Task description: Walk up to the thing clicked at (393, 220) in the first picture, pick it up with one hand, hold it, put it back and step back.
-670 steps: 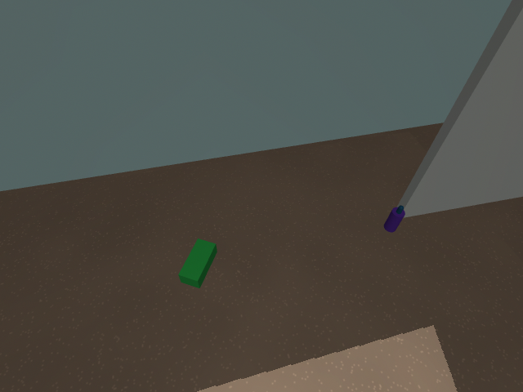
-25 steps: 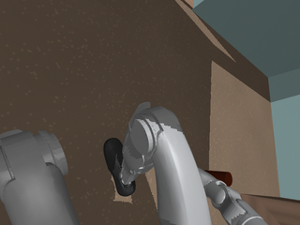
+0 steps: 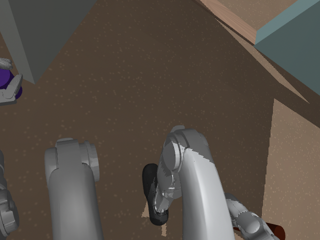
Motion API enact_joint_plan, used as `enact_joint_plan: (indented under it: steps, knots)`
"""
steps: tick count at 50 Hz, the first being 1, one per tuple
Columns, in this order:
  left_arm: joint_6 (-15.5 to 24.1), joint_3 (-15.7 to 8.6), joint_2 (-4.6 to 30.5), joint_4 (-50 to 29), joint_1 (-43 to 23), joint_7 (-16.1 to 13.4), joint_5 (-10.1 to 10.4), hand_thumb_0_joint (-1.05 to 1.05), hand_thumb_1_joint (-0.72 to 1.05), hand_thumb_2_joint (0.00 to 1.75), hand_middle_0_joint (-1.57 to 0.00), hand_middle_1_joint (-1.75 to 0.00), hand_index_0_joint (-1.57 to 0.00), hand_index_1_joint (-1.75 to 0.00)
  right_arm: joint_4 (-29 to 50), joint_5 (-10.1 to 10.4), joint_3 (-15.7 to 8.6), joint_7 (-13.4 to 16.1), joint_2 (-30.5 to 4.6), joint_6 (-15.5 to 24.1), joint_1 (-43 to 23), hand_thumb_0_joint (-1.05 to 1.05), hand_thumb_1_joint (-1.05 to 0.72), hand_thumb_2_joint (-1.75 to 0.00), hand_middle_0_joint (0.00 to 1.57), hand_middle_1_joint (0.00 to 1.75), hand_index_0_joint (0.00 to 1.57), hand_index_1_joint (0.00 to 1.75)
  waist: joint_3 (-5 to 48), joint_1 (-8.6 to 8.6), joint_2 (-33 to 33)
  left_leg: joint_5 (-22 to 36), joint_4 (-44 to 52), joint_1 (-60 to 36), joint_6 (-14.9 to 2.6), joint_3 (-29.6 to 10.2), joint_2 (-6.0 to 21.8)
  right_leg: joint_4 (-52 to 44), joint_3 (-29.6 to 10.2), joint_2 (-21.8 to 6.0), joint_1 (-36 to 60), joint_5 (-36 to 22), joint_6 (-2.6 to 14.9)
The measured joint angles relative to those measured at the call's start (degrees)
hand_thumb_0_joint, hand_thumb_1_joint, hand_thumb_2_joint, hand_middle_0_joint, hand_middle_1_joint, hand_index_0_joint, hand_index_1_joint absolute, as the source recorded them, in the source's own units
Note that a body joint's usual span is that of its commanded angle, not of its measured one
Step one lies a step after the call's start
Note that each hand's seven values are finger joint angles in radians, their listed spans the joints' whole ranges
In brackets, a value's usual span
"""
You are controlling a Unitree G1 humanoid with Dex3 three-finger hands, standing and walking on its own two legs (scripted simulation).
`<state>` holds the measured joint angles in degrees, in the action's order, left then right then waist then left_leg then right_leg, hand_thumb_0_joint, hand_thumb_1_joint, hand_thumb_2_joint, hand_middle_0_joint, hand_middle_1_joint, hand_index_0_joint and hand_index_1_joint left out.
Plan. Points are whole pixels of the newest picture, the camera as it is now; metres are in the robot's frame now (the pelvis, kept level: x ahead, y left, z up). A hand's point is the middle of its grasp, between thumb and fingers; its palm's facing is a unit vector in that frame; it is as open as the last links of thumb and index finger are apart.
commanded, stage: settle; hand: left
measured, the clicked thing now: out of the picture +0.45 +0.30 -0.11
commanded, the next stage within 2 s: lift in 1.08 s
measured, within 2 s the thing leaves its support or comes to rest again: neither
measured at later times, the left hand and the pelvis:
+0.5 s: hand out of the picture +0.45 +0.29 -0.01, palm faces +0.30 -0.95 -0.04, open 5.8 cm; pelvis +0.02 -0.01 +0.03, yaw +5 degrees
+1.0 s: hand out of the picture +0.45 +0.28 +0.02, palm faces +0.31 -0.95 -0.04, open 5.9 cm; pelvis +0.02 -0.02 +0.05, yaw +7 degrees
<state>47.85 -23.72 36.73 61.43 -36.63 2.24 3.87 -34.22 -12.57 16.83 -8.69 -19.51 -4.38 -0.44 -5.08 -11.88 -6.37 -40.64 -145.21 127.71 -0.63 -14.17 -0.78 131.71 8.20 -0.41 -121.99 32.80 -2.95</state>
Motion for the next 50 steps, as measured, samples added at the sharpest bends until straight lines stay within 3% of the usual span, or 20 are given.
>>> enact_joint_plan:
  steps: [9, 21, 33, 50]
  knots:
    - [-5.3, 0.2, -3.6, -3.7, 0.4, 2.7, 1.2, -0.04, 0.02, 1.00, -0.74, -0.91, -1.10, -1.08, -0.2, 3.1, -4.1, 1.3, 1.4, -0.6, 2.1, 0.00, -0.88, -0.89, 0.21, 0.30, 0.21, 0.30, 4.4, 1.36, 2.8, -0.3, 3.3, 0.4, 0.18, 2.8, -0.2, -0.9, -2.2, -1.1, -1.5, 1.5, 0.13]
    - [-8.8, -0.5, -7.3, -5.7, -0.7, 5.3, 2.3, -0.05, 0.03, 0.98, -0.73, -0.92, -1.09, -1.08, -0.9, 5.8, -8.0, 3.2, 1.9, -0.8, 3.5, 0.00, -0.89, -0.90, 0.21, 0.30, 0.21, 0.30, 8.0, 2.37, 5.0, -0.8, 7.3, -0.6, 1.10, 5.1, -0.3, -2.2, -4.2, -1.9, -2.2, 2.8, 0.11]
    - [-10.6, -1.3, -9.7, -5.7, -1.8, 6.1, 2.0, -0.04, 0.01, 1.00, -0.74, -0.91, -1.10, -1.08, -1.5, 6.9, -10.7, 4.3, 2.0, -0.1, 4.5, 0.00, -0.89, -0.90, 0.21, 0.30, 0.21, 0.30, 10.0, 2.77, 5.7, -0.8, 10.2, -2.2, 1.91, 6.2, 0.0, -3.6, -5.0, -2.0, -2.1, 3.0, 0.85]
    - [-11.6, -1.6, -11.0, -4.7, -2.6, 6.2, 1.5, -0.04, 0.01, 1.01, -0.75, -0.92, -1.10, -1.08, -2.1, 7.6, -12.5, 5.1, 2.6, 0.8, 5.7, 0.00, -0.89, -0.90, 0.21, 0.30, 0.21, 0.30, 11.5, 3.23, 6.1, -0.2, 13.5, -4.4, 1.91, 7.6, 0.1, -5.7, -6.1, -2.2, -0.5, 2.9, 1.18]
